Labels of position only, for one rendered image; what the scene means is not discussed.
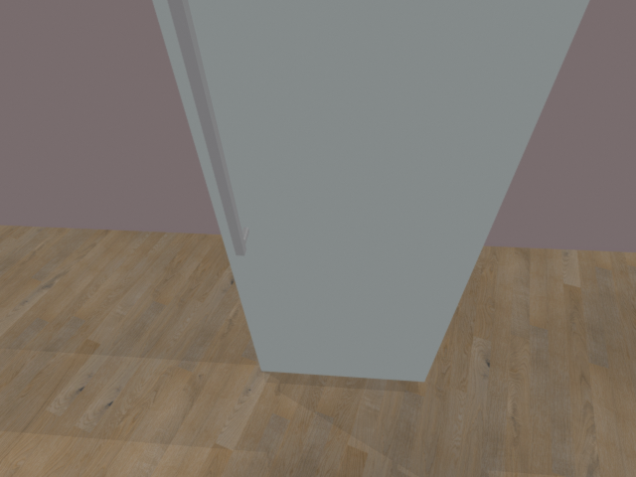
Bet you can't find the fridge door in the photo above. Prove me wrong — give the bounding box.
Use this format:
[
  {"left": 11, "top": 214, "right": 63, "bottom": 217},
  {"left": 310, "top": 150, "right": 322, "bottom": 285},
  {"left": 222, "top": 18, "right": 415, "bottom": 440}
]
[{"left": 152, "top": 0, "right": 589, "bottom": 382}]

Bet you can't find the handle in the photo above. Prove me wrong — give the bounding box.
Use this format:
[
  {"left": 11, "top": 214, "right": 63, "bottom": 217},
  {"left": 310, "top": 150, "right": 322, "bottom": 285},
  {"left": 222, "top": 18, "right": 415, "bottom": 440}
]
[{"left": 167, "top": 0, "right": 249, "bottom": 255}]

